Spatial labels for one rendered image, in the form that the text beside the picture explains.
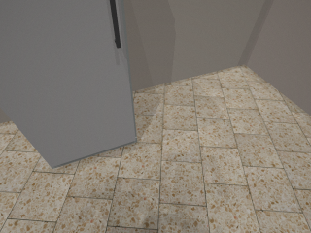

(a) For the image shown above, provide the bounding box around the fridge door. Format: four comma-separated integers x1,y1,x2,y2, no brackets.
0,0,136,167

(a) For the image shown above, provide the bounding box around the handle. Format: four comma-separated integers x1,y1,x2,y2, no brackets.
110,0,121,48

